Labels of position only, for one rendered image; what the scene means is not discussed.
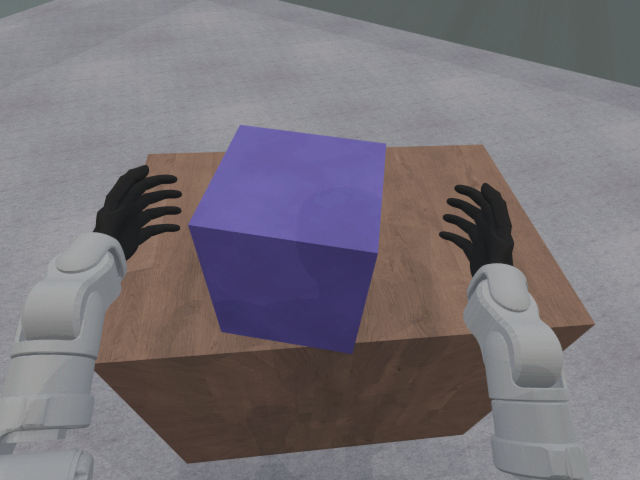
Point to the robot left upper arm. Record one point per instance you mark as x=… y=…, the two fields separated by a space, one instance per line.
x=50 y=465

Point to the right robot forearm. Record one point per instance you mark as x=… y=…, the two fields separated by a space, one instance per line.
x=534 y=433

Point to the carton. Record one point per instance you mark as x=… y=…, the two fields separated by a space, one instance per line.
x=287 y=236

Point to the right robot hand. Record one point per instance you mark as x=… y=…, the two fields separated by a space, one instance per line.
x=491 y=237

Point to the left robot hand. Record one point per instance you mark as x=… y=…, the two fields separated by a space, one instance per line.
x=122 y=217

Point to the pedestal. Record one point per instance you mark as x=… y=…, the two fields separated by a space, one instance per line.
x=416 y=371

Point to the left robot forearm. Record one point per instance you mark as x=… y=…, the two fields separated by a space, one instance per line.
x=48 y=382

